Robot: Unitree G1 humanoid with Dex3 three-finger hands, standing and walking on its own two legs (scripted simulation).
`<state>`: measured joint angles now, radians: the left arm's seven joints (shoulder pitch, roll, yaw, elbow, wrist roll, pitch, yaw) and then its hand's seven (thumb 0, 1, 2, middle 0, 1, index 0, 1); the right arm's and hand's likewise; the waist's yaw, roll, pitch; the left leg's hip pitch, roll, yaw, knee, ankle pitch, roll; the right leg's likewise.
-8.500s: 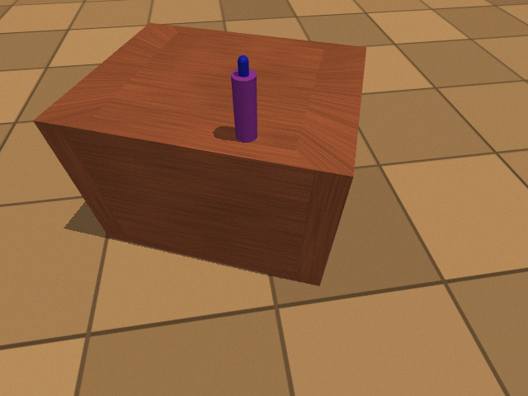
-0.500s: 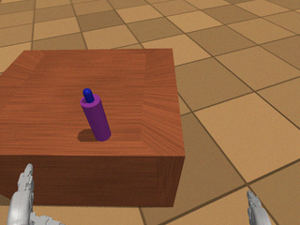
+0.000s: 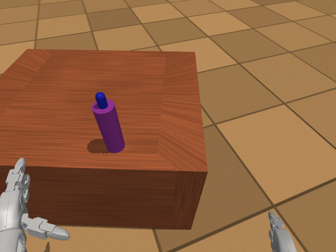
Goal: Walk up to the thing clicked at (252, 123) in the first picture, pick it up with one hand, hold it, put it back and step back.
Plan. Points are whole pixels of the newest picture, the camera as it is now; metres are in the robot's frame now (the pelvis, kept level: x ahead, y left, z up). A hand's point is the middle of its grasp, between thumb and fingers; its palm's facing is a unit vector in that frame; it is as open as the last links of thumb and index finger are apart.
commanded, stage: go down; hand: left
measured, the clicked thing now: (108, 123) +0.49 +0.21 +0.00
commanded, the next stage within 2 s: none
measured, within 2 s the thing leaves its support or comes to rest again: neither
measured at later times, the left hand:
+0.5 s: hand (40, 162) +0.31 +0.34 +0.04, palm faces +0.19 -0.98 -0.03, open 17.5 cm
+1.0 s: hand (33, 143) +0.36 +0.37 +0.05, palm faces +0.15 -0.99 +0.02, open 17.7 cm
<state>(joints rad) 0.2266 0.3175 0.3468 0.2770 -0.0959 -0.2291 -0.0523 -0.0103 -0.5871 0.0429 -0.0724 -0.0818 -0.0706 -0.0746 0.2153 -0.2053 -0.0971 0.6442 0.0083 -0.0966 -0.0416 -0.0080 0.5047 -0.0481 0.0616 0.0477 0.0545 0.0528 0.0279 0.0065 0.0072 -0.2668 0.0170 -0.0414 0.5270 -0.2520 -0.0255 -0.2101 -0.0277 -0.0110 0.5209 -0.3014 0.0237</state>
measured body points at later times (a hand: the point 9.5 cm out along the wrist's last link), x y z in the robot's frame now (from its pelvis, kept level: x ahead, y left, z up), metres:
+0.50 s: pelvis +0.01 +0.02 -0.01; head +0.04 +0.04 +0.43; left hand +0.30 +0.39 +0.04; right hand +0.15 -0.25 -0.08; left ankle +0.02 +0.14 -0.73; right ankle -0.01 -0.13 -0.73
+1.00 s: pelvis -0.01 +0.02 -0.04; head +0.06 +0.05 +0.41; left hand +0.35 +0.42 +0.05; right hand +0.14 -0.23 -0.08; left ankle +0.02 +0.14 -0.73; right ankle -0.01 -0.13 -0.73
